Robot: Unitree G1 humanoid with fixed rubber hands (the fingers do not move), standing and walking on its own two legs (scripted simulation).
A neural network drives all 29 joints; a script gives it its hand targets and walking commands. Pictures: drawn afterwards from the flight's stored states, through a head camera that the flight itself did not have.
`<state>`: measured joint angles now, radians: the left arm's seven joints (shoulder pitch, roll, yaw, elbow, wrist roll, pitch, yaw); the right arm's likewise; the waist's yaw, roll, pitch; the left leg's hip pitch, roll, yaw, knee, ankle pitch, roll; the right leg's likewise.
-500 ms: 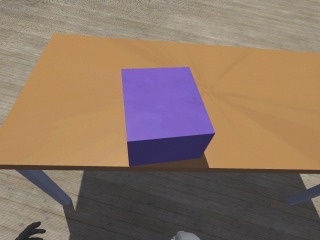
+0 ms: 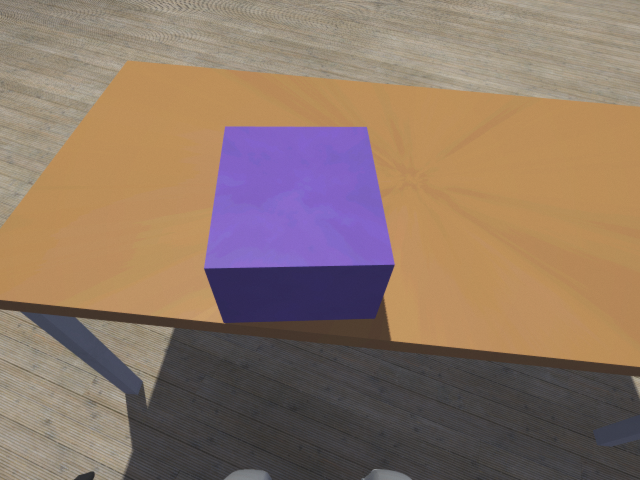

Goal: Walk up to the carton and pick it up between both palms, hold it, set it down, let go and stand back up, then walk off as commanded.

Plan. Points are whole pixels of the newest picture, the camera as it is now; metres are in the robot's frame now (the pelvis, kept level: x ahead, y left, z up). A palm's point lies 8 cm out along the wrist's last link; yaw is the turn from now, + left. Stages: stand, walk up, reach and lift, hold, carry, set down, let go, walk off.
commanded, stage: walk up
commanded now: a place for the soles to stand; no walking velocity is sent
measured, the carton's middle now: (298, 220) +0.50 +0.05 -0.02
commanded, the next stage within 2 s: reach and lift in 1.76 s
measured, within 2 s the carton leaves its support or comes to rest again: neither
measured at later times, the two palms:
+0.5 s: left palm out of the picture +0.04 +0.35 -0.11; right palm out of the picture +0.13 -0.27 -0.09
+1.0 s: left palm out of the picture +0.07 +0.34 -0.08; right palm out of the picture +0.09 -0.27 -0.09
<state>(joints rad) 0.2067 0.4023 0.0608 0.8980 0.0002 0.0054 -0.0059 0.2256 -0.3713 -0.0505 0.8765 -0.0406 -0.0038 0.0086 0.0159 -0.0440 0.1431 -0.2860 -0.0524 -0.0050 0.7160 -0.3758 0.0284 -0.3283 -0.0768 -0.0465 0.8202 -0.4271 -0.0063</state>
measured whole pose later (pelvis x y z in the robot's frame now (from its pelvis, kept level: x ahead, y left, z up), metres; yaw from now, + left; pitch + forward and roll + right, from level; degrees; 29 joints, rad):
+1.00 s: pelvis +0.00 +0.03 +0.03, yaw +0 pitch -2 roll +0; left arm 0.10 0.38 0.00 1.11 0.01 -0.03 -0.01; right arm 0.07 -0.37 -0.02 1.07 -0.01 0.01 0.03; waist 0.01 0.01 0.07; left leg -0.20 0.03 0.03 0.43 -0.19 -0.02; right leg -0.18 -0.03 0.05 0.44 -0.23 0.04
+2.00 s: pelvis +0.00 +0.02 +0.01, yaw +1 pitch -2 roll -1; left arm -0.01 0.33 0.09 0.53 0.05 0.46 0.00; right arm -0.06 -0.32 -0.10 0.99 -0.04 -0.12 0.08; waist -0.03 -0.04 0.20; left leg -0.31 0.05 -0.01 0.66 -0.31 -0.03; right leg -0.27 -0.01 0.02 0.63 -0.33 0.03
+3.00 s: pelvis +0.02 +0.03 +0.04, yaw -1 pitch -3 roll +0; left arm 0.33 0.22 0.04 0.26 -0.09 0.08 0.10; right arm 0.30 -0.30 -0.05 0.46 0.18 -0.15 0.12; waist 0.03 -0.04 0.07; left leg -0.07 0.04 0.04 0.30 -0.18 -0.03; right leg -0.05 -0.02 0.05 0.28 -0.19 0.03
